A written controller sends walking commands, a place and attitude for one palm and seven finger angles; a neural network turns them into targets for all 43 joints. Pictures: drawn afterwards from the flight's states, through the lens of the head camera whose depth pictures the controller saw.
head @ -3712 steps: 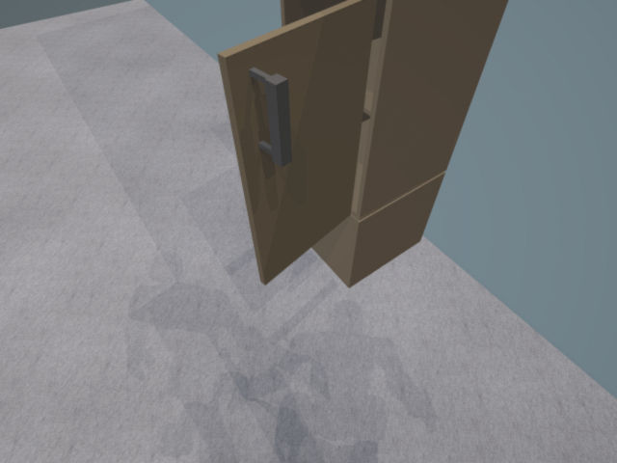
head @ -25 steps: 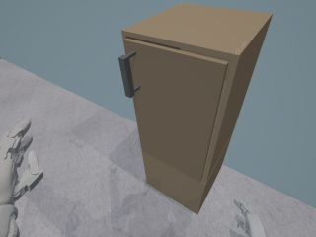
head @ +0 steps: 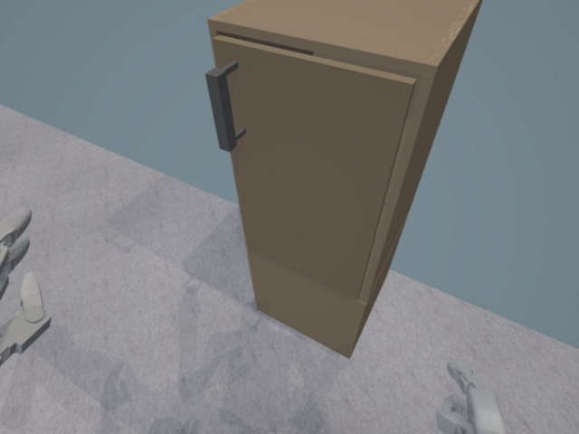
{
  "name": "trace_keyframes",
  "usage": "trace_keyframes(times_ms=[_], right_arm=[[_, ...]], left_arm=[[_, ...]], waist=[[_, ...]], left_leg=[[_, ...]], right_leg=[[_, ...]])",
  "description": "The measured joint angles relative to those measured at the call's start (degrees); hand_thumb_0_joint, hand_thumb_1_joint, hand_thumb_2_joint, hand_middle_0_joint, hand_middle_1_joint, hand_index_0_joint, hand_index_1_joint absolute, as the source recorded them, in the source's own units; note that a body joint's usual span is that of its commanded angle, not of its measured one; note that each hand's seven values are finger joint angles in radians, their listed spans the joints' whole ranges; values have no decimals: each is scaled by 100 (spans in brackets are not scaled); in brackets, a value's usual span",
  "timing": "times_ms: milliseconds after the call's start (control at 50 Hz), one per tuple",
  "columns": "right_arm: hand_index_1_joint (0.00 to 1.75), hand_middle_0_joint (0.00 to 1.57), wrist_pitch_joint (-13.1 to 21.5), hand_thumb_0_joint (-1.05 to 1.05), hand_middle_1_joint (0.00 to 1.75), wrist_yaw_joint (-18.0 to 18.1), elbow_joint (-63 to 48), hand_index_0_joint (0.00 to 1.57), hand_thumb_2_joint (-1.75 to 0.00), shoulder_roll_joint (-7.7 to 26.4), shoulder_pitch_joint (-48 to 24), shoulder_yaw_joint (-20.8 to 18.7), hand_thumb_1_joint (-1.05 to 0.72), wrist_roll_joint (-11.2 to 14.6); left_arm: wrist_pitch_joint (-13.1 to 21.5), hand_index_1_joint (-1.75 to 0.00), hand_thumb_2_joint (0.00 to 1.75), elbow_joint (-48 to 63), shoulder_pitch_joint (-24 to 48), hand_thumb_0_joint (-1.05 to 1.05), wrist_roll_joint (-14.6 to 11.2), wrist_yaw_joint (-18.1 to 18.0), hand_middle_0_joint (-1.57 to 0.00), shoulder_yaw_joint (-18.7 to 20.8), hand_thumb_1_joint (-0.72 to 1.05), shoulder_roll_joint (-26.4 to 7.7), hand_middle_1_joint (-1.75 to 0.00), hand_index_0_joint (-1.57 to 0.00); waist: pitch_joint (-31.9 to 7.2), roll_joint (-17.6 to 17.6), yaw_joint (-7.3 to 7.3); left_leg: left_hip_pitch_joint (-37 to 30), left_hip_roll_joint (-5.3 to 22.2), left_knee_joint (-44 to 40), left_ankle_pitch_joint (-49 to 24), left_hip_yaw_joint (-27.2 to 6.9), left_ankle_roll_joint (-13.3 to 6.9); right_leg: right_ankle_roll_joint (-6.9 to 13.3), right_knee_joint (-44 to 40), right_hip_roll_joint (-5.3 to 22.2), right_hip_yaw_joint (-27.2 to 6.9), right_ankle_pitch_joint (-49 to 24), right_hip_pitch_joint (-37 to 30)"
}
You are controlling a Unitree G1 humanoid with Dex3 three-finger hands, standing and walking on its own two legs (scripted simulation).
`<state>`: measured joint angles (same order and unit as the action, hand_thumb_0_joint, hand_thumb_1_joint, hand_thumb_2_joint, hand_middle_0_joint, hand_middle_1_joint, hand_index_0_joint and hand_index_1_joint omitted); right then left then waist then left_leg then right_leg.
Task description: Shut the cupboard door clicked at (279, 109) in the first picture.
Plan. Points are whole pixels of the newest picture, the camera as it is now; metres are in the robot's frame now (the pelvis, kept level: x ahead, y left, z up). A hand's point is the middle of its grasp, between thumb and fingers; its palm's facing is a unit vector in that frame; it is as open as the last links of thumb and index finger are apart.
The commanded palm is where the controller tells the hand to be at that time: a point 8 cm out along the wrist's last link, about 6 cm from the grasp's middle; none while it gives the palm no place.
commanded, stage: step back with the hand held close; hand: left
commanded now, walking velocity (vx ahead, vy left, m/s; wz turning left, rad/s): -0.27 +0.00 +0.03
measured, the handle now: (229, 107) +0.62 +0.15 +0.14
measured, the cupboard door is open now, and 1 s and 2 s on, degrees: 0 0 0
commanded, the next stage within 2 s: stop stepping back and stand still in 0.94 s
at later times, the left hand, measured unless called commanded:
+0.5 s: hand out of the picture +0.10 +0.31 +0.17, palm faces +0.51 -0.72 -0.47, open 7.4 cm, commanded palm +0.03 +0.33 +0.18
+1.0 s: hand out of the picture +0.02 +0.33 +0.18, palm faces +0.48 -0.80 -0.36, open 7.4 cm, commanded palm -0.03 +0.36 +0.18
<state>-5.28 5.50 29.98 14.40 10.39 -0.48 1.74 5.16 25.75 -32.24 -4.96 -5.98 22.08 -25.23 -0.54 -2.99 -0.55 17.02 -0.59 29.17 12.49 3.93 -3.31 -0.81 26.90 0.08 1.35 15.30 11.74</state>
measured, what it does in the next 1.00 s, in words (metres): walks backwards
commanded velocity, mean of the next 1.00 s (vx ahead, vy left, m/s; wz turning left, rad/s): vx -0.35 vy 0.00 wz -0.06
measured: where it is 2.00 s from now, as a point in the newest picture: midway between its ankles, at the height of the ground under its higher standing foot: outside the picture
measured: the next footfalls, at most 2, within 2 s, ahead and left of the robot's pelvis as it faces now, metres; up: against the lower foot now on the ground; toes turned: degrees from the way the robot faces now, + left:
right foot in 1.04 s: -0.28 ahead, -0.09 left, +0.00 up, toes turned -4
left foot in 1.16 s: -0.05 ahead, +0.11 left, +0.00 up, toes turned -2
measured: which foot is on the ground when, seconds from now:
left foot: down 0.00-1.00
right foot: down 0.00-0.74, up 0.76-1.00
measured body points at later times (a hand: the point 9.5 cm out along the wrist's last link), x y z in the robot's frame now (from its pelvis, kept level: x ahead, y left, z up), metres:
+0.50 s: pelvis -0.08 +0.02 -0.01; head -0.08 +0.03 +0.44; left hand +0.06 +0.34 +0.19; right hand +0.09 -0.21 -0.09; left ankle +0.03 +0.08 -0.74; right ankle -0.05 -0.12 -0.74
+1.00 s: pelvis -0.16 +0.05 -0.01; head -0.16 +0.10 +0.44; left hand -0.01 +0.37 +0.20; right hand +0.04 -0.16 -0.06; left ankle +0.03 +0.09 -0.73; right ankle -0.31 -0.08 -0.70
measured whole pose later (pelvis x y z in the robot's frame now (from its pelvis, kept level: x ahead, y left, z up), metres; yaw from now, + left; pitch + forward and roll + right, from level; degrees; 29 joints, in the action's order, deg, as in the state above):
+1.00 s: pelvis -0.16 +0.05 -0.01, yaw +2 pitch +4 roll -7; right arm 6.3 2.1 35.2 9.8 10.0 0.0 -0.4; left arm 14.7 32.3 -29.7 -5.7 -7.0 26.4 -25.7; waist -5.0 -1.7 -2.1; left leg 30.5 3.7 17.3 -4.2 8.9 -2.4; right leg 1.3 34.6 -5.7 4.9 32.9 6.3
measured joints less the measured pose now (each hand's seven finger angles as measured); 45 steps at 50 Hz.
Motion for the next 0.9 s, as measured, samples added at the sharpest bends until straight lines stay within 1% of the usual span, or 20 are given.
trace_keyframes(times_ms=[100, 180, 280, 360, 420, 460, 480, 540, 580, 640, 680, 700, 720, 740, 760, 780, 800, 820, 860, 900], right_arm=[[30, 20, 117, 1, 30, 4, -46, 20, -90, -44, 85, 60, -90, -11], [30, 20, 270, 1, 30, -5, -38, 20, -90, -47, 203, 74, -90, -33], [30, 20, 445, 1, 30, -23, 108, 20, -90, -69, 384, 69, -90, -80], [30, 20, 598, 1, 30, -20, 218, 20, -90, -110, 460, 97, -90, -117], [30, 20, 702, 1, 30, -24, 281, 20, -90, -152, 465, 99, -90, -137], [30, 20, 740, 1, 30, -39, 294, 20, -90, -186, 473, 89, -90, -143], [30, 20, 756, 1, 30, -52, 301, 20, -90, -203, 480, 84, -90, -145], [30, 20, 774, 1, 30, -99, 367, 20, -90, -202, 364, 60, -90, -147], [30, 20, 770, 1, 30, -137, 432, 20, -90, -209, 279, 47, -90, -150], [30, 20, 781, 1, 30, -164, 501, 20, -90, -209, 216, 37, -90, -164], [30, 20, 786, 1, 30, -158, 522, 20, -90, -191, 189, 33, -90, -176], [30, 20, 785, 1, 30, -145, 527, 20, -90, -184, 173, 31, -90, -180], [30, 20, 788, 1, 30, -127, 521, 20, -90, -181, 154, 30, -90, -173], [30, 20, 803, 1, 30, -104, 504, 20, -90, -181, 129, 30, -90, -166], [30, 20, 836, 1, 30, -81, 481, 20, -90, -180, 94, 24, -90, -166], [30, 20, 875, 1, 30, -61, 462, 20, -90, -184, 58, 10, -90, -182], [30, 20, 914, 1, 30, -58, 457, 20, -90, -204, 29, -12, -90, -206], [30, 20, 944, 1, 30, -78, 468, 20, -90, -236, 11, -32, -90, -224], [30, 20, 986, 1, 30, -156, 496, 20, -90, -314, 4, -40, -90, -218], [30, 20, 1027, 1, 30, -233, 494, 20, -90, -380, 36, -20, -90, -193]], left_arm=[[140, -30, 90, 23, 55, 2, 25, -88, -22, 130, 89, -5, -30, -21], [280, -30, 90, -76, 103, 2, 132, -132, -21, 130, 89, 139, -30, -21], [393, -30, 90, -29, 134, 2, 236, -182, -21, 82, 89, 292, -30, -21], [543, -30, 90, 239, 140, 2, 257, -224, -21, 139, 89, 227, -30, -21], [677, -30, 90, 296, 187, 2, 285, -211, -22, 262, 89, 123, -30, -21], [736, -30, 90, 254, 216, 2, 288, -194, -22, 347, 89, 59, -30, -21], [757, -30, 90, 222, 220, 2, 287, -184, -22, 391, 89, 24, -30, -21], [799, -30, 90, 132, 248, 2, 246, -174, -21, 427, 89, 79, -30, -21], [808, -30, 90, 123, 216, 2, 227, -168, -21, 375, 89, 152, -30, -21], [832, -30, 90, 224, 165, 2, 242, -190, -21, 207, 89, 257, -30, -21], [852, -30, 90, 314, 204, 2, 275, -213, -21, 97, 89, 283, -30, -21], [859, -30, 90, 356, 244, 2, 284, -221, -21, 65, 89, 271, -30, -21], [865, -30, 90, 397, 292, 2, 285, -225, -21, 58, 89, 243, -30, -21], [878, -30, 90, 428, 348, 2, 284, -223, -21, 79, 89, 207, -30, -21], [902, -30, 90, 429, 421, 2, 291, -214, -22, 122, 89, 173, -30, -21], [925, -30, 90, 400, 501, 2, 305, -197, -22, 180, 89, 128, -30, -21], [928, -30, 90, 366, 574, 2, 301, -173, -22, 246, 89, 70, -30, -21], [928, -30, 90, 344, 629, 2, 276, -150, -22, 316, 89, 8, -30, -21], [948, -30, 90, 365, 616, 2, 184, -125, -22, 460, 89, -96, -30, -21], [955, -30, 90, 477, 459, 2, 76, -127, -22, 555, 89, -147, -30, -21]], waist=[[-67, 64, 22], [-111, 34, 49], [-92, 45, 65], [17, 106, 62], [73, 99, 79], [47, 88, 104], [0, 98, 117], [-4, 38, 70], [-5, 52, 11], [-29, 144, -56], [-18, 199, -56], [-10, 219, -40], [3, 239, -20], [24, 243, 1], [59, 207, 35], [91, 140, 84], [107, 80, 126], [99, 49, 140], [5, 43, 98], [-166, 62, 38]], left_leg=[[197, 5, 85, -120, 6, -66], [445, 11, 262, -145, -51, -115], [694, -31, 418, -26, -172, -135], [767, -70, 385, -320, -218, -178], [807, -92, 405, -439, -249, -228], [874, -95, 447, -437, -228, -232], [937, -95, 476, -436, -186, -222], [1071, -39, 545, -365, -91, -184], [1143, -31, 609, -79, -44, -85], [1247, -45, 737, 429, 12, 145], [1277, -46, 753, 393, 31, 188], [1280, -41, 718, 209, 36, 143], [1278, -31, 665, -44, 48, 45], [1278, -3, 612, -307, 66, -109], [1290, 48, 578, -530, 70, -288], [1309, 110, 538, -734, 44, -411], [1325, 157, 475, -892, 7, -464], [1329, 187, 378, -967, -24, -472], [1308, 275, 63, -1098, 10, -377], [1294, 370, -328, -1290, 143, -281]], right_leg=[[-37, 70, 1, 2, -134, 187], [-43, 166, -17, 46, -176, 370], [2, 266, -58, 63, -13, 538], [10, 357, -114, -16, -61, 624], [22, 542, -206, -140, 130, 692], [72, 692, -257, -212, 255, 639], [99, 723, -268, -251, 306, 566], [17, 678, -290, -304, 56, 630], [6, 656, -273, -334, 2, 689], [-22, 610, -228, -384, -78, 756], [-109, 623, -210, -385, -124, 780], [-145, 645, -210, -375, -131, 794], [-158, 684, -217, -366, -124, 816], [-134, 781, -245, -359, 2, 864], [-101, 1024, -319, -359, 235, 941], [-71, 1448, -425, -353, 490, 1024], [-37, 1944, -524, -337, 718, 1085], [0, 2387, -604, -316, 913, 1097], [51, 2873, -694, -211, 1193, 954], [88, 2771, -696, -26, 1409, 614]])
